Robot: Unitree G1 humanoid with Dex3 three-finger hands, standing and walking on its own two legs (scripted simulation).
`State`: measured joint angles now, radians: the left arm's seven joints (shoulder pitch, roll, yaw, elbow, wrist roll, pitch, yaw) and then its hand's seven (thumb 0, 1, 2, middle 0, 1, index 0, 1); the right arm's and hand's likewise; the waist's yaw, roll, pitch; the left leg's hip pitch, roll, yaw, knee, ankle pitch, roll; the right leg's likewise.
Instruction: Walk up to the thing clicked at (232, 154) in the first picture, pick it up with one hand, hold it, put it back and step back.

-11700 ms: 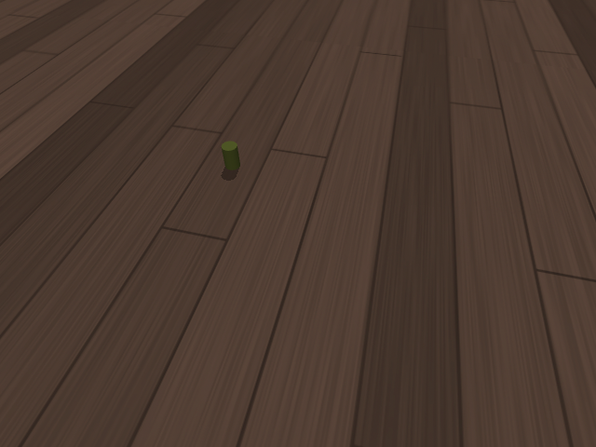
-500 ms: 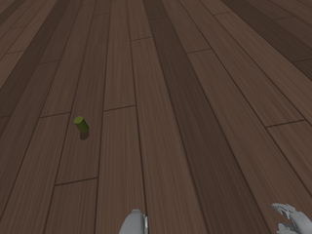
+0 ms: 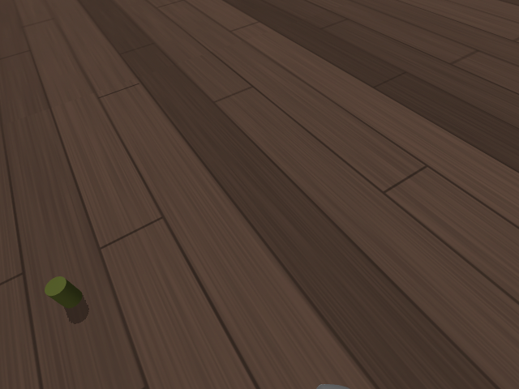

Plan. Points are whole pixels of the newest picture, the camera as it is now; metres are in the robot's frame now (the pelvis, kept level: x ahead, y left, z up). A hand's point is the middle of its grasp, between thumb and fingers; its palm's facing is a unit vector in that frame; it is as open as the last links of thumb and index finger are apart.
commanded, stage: walk up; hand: left
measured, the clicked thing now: (64, 292) +0.69 +0.77 -0.69
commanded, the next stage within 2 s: none
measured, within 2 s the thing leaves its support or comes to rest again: neither
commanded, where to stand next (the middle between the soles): +0.24 +0.86 m, yaw -43 degrees
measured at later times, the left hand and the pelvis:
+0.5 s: hand out of the picture +0.27 +0.55 -0.14, palm faces -0.20 -0.82 -0.54, open 7.3 cm; pelvis +0.10 +0.26 -0.01, yaw -10 degrees
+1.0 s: hand out of the picture +0.37 +0.79 -0.12, palm faces -0.32 -0.68 -0.66, open 7.3 cm; pelvis +0.19 +0.50 -0.04, yaw -23 degrees
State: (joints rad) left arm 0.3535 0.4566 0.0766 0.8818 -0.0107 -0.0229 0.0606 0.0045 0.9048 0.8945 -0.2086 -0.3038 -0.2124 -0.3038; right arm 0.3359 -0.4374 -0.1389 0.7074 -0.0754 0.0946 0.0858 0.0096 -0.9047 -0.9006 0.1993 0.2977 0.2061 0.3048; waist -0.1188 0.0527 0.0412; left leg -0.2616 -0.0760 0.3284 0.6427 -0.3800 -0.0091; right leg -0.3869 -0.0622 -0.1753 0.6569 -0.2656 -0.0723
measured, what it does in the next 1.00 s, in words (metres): steps to the left, turning right: left foot, then right foot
